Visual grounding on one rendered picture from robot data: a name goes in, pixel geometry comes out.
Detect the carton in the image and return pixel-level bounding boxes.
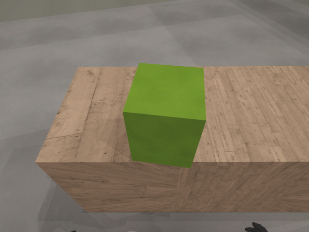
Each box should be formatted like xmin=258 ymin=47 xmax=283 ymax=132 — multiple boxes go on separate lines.
xmin=123 ymin=63 xmax=206 ymax=168

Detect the right robot hand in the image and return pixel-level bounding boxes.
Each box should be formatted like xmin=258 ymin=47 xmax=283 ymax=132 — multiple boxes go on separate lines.
xmin=245 ymin=222 xmax=268 ymax=232

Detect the pedestal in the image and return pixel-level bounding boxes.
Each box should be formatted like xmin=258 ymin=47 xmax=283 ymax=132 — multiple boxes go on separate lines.
xmin=35 ymin=66 xmax=309 ymax=212

